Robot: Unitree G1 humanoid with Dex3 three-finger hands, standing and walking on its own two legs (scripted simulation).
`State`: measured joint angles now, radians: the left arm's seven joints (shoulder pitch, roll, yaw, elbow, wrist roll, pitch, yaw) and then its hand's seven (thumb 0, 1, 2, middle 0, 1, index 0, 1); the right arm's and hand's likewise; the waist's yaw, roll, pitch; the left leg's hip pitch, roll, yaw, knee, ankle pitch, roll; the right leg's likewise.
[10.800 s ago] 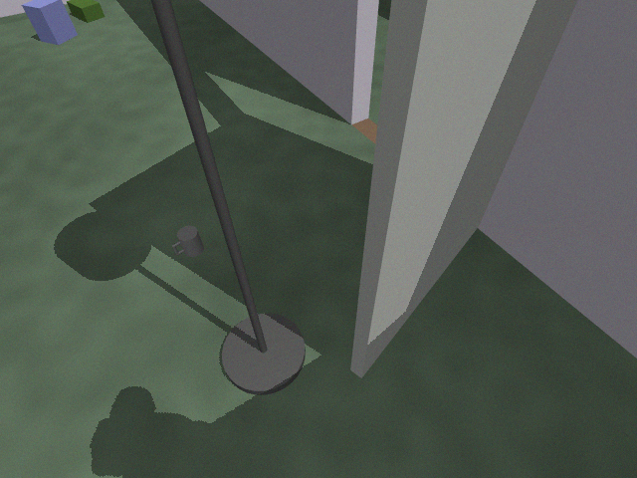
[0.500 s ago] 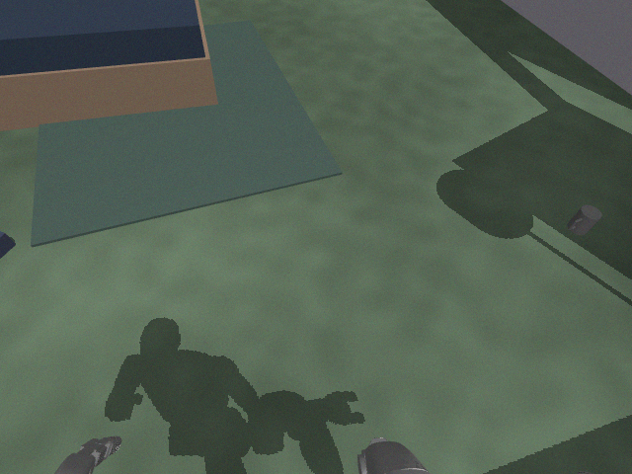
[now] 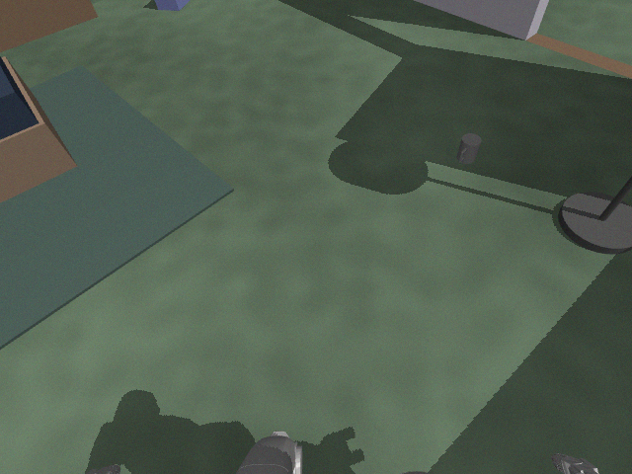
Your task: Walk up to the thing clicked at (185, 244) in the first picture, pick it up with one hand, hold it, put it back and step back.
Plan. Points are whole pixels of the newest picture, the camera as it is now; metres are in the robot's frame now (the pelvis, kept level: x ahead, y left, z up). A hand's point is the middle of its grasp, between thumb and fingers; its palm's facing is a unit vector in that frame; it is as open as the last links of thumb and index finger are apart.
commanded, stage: walk up
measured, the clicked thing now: (466, 150) +1.43 -0.54 -0.70
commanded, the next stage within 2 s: stand in 1.76 s
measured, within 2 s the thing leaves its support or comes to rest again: neither
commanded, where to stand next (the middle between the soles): +0.06 +0.01 m, yaw -32 degrees
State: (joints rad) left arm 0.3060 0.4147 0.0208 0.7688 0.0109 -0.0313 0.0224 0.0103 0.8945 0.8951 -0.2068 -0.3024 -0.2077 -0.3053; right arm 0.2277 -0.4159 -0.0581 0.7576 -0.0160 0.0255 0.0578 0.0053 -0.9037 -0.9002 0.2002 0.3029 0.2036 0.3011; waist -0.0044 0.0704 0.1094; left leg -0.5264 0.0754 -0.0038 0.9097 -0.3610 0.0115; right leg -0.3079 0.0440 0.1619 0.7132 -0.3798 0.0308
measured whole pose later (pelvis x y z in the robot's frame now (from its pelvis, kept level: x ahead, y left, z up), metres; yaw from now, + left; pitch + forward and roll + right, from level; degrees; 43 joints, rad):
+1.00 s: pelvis -0.02 +0.04 -0.01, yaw -30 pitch -2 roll -2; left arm 0.24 0.42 0.07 0.88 0.03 -0.03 0.00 0.01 0.90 0.90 -0.20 -0.30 -0.20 -0.30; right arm 0.27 -0.44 -0.04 0.87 -0.03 0.01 0.01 0.00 -0.90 -0.90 0.20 0.30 0.21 0.30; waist -0.03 0.04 0.10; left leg -0.39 0.13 0.04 0.85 -0.46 0.00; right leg -0.36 0.04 0.02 0.74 -0.34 -0.01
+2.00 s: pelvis +0.01 +0.05 +0.03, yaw -34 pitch -2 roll +0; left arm 0.04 0.35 0.01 1.15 0.01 -0.01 -0.01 0.01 0.90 0.90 -0.20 -0.30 -0.20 -0.30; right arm 0.06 -0.35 -0.02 1.16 -0.01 -0.01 0.01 0.00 -0.90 -0.90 0.20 0.30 0.20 0.30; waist -0.03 -0.02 0.07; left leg -0.14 0.04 0.09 0.36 -0.19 -0.01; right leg -0.17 -0.01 0.13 0.38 -0.17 0.04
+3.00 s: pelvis +0.02 +0.04 +0.03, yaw -32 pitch -2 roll +0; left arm 0.10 0.35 0.00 1.13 0.01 -0.01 -0.01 0.01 0.90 0.90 -0.20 -0.30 -0.20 -0.30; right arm 0.09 -0.35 -0.02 1.15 -0.01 -0.01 0.01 0.00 -0.90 -0.90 0.20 0.30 0.20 0.30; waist -0.02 -0.01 0.05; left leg -0.12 0.03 0.05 0.33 -0.18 -0.02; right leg -0.14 -0.02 0.09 0.34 -0.18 0.04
